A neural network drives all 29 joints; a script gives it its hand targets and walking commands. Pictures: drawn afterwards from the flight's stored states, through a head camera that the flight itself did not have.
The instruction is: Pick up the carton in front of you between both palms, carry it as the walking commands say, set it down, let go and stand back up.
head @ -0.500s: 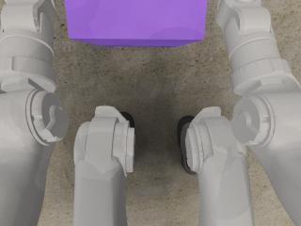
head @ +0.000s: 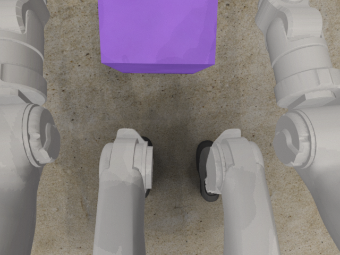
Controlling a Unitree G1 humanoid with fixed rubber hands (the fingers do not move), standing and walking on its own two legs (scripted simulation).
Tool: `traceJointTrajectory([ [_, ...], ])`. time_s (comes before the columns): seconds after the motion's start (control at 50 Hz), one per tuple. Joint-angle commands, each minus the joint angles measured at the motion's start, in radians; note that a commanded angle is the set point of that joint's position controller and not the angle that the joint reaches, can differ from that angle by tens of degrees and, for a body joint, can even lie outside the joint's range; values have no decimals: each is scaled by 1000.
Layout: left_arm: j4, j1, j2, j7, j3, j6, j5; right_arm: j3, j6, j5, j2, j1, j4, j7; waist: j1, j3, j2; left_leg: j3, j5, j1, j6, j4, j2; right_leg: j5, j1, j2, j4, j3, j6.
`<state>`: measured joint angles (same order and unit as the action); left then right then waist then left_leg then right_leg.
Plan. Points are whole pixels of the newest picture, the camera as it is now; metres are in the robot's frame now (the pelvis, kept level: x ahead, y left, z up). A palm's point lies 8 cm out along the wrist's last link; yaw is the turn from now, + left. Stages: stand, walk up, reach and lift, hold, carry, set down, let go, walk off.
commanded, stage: set down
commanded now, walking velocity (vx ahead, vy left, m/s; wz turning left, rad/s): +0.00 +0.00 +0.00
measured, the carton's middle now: (158, 25) +0.55 +0.06 -0.29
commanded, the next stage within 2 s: let go in 0.74 s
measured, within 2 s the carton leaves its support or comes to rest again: neither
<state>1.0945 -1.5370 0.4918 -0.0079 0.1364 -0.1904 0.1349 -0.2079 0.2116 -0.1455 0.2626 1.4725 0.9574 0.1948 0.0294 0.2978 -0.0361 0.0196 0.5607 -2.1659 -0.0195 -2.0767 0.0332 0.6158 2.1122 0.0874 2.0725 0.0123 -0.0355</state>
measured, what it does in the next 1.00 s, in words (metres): rises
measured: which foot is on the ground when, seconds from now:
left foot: down 0.00-1.00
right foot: down 0.00-1.00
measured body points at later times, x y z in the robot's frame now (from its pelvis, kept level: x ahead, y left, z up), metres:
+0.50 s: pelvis +0.02 +0.00 +0.13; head +0.36 +0.04 +0.42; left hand +0.58 +0.27 +0.03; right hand +0.60 -0.13 +0.02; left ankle +0.11 +0.11 -0.38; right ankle +0.10 -0.12 -0.38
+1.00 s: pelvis +0.05 +0.01 +0.27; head +0.36 +0.04 +0.60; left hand +0.53 +0.28 +0.14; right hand +0.54 -0.14 +0.14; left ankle +0.11 +0.11 -0.38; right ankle +0.10 -0.12 -0.38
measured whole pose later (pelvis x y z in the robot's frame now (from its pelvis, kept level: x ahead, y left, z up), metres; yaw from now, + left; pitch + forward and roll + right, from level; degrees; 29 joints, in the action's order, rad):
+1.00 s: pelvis +0.05 +0.01 +0.27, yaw +2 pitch +43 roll -2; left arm 0.82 -0.99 0.32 0.08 0.32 -0.17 -0.13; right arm -0.28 0.19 0.11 0.15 0.92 0.69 0.07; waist 0.01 -0.01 -0.02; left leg 0.05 0.27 -1.44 -0.02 -0.96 0.05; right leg 0.31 1.39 0.05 0.95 -0.05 -0.03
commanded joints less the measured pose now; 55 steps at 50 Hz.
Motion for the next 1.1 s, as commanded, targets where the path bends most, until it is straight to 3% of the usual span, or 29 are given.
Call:
traceJointTrajectory([
  [0.0,-69,-255,95,11,42,13,-40,-61,-15,52,94,225,-59,-15,-2,-1166,104,-17,-334,709,22,242,4,-223,-360,17,-230,68,12],
  [0.12,-81,-221,83,21,91,20,-89,-98,-22,101,78,199,-75,-37,1,-1223,100,-16,-374,760,30,344,10,-249,-384,20,-332,71,4],
  [0.34,-250,-186,131,40,112,-27,-78,-55,26,61,96,171,-252,-31,16,-1509,91,-30,-558,1037,32,530,29,-381,-632,35,-534,65,-1],
  [0.74,-194,-8,43,91,208,25,-190,-125,-9,168,7,-31,-233,-85,1,-1318,78,-9,-622,1241,39,954,23,-477,-863,5,-972,23,-28],
  [0.82,-223,103,20,94,223,27,-243,-126,-13,216,-2,-144,-262,-98,4,-1361,77,-7,-682,1363,38,1032,20,-520,-953,4,-1054,26,-30],
  [0.9,-322,285,-22,87,212,28,-277,-101,-21,258,-6,-322,-333,-118,6,-1405,83,5,-789,1546,34,1098,14,-576,-1018,4,-1129,32,-21],
  [1.0,-472,514,-77,81,176,62,-247,-49,-62,256,-17,-540,-432,-145,3,-1342,91,33,-895,1712,30,1167,0,-618,-1065,-6,-1217,20,-9],
  [1.08,-514,677,-112,85,144,100,-215,-20,-103,233,-30,-703,-449,-161,-5,-1247,89,52,-927,1764,29,1220,-9,-637,-1114,-15,-1280,1,-4],
])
